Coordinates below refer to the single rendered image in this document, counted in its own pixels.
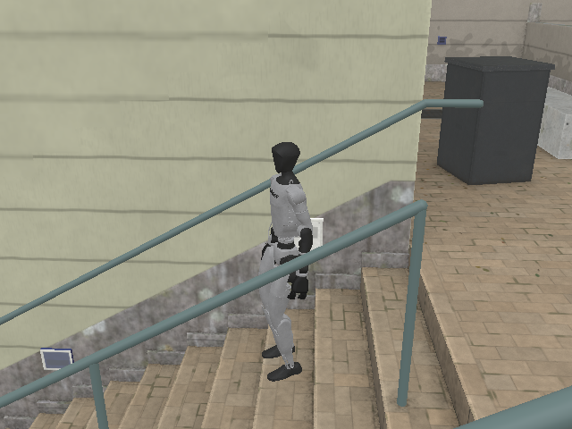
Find stairs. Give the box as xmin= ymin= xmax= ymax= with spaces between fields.
xmin=5 ymin=247 xmax=475 ymax=429

